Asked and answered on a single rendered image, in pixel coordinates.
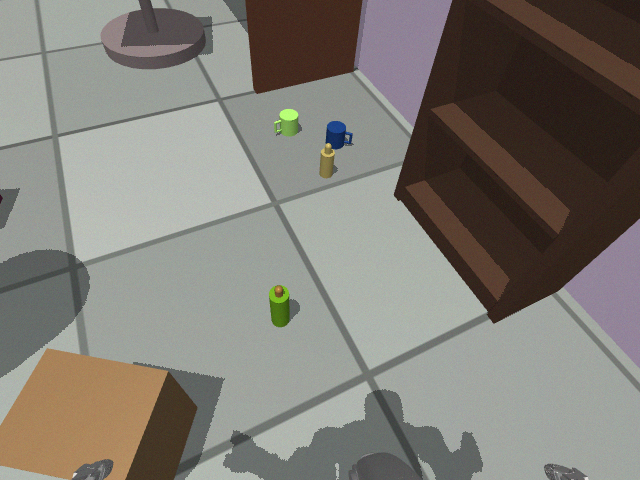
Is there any bookshelf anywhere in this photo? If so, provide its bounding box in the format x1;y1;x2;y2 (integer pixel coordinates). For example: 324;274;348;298
394;0;640;324

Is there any right robot hand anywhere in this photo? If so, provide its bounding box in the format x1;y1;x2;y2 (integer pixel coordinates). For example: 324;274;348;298
544;464;589;480

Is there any left robot hand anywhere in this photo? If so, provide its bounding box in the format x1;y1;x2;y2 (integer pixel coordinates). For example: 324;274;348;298
71;459;113;480

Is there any office chair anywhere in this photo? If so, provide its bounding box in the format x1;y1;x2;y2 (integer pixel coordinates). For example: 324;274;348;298
101;0;206;69

